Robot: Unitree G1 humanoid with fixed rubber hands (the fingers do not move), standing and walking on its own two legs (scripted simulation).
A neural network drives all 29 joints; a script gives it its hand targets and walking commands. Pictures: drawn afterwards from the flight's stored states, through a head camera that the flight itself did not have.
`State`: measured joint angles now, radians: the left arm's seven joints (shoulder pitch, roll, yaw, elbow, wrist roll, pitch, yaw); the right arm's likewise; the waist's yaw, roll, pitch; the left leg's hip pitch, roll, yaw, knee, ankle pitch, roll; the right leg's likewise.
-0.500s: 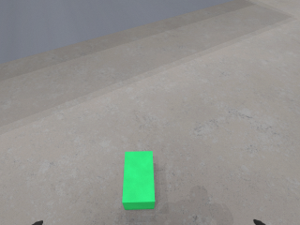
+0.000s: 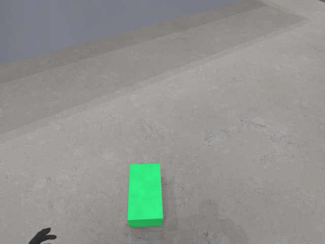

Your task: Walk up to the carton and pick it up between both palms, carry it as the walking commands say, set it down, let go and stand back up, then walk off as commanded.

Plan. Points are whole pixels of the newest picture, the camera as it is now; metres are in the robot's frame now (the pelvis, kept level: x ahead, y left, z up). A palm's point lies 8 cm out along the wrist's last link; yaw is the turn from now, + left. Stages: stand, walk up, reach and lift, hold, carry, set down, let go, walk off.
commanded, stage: walk up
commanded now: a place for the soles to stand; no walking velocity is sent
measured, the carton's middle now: (145, 194) +0.48 +0.07 -0.69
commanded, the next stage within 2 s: reach and lift in 0.38 s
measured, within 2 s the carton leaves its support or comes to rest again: neither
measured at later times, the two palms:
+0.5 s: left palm out of the picture +0.13 +0.31 -0.10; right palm out of the picture +0.13 -0.30 -0.11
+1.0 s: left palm (52, 212) +0.24 +0.30 -0.14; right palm (234, 212) +0.24 -0.22 -0.14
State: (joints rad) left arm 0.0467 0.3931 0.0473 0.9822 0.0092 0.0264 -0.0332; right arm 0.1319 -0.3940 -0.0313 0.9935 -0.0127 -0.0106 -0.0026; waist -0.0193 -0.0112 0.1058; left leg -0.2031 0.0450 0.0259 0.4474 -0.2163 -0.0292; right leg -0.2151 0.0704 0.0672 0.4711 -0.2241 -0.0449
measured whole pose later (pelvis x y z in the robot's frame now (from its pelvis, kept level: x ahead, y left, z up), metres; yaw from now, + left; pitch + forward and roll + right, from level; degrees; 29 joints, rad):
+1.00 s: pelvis +0.01 +0.05 -0.04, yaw +3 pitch +14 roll -1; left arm -0.11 0.22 0.13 0.60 0.01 0.17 0.02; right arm -0.14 -0.30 -0.13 0.67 -0.03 0.14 0.07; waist -0.04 0.05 0.07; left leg -0.70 -0.02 0.00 0.83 -0.37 0.02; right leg -0.70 0.01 0.03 0.86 -0.34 0.01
